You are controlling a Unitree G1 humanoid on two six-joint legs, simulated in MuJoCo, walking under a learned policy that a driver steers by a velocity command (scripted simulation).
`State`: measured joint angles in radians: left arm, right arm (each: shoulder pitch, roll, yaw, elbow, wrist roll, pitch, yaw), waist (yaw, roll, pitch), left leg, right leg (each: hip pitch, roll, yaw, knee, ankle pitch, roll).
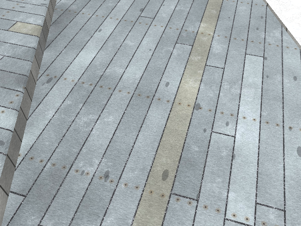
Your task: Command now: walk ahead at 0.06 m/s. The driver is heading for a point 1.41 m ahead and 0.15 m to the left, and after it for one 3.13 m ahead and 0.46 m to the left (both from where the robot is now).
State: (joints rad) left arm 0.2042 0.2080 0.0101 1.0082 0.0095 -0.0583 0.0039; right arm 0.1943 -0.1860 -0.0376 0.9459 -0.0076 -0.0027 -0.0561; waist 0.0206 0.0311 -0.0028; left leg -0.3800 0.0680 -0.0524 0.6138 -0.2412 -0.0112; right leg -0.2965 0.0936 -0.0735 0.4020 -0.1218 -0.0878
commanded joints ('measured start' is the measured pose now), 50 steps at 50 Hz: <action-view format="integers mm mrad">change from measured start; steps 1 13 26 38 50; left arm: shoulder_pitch -17 23 231 42 -198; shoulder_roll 90 79 184 153 74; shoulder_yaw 9 17 70 74 48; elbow -41 1 53 -34 -203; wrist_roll -14 -9 -22 25 29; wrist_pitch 1 25 -46 -41 10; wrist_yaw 11 22 17 -12 -71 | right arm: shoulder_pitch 123 99 -126 349 294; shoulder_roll -84 -83 -77 -157 -115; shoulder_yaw -19 -26 -29 -75 -28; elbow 10 81 -17 55 29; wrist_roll -17 8 46 -29 -9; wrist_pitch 4 -42 -113 -84 -129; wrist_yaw -1 9 45 78 70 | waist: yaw -56 -15 82 -229 -47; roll -61 -3 -160 57 -2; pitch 27 -18 139 -12 139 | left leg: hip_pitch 239 152 -400 596 325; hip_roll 22 -14 15 -24 123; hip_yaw -6 2 5 114 -92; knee -168 -185 322 -143 -587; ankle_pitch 80 153 -197 -120 -57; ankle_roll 40 43 116 59 189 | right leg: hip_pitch -173 75 263 -306 -613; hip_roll -213 -112 -516 -181 -216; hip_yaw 236 88 728 95 39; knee -180 12 -318 221 615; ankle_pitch -398 25 -675 -305 100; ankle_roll -42 7 -231 -68 49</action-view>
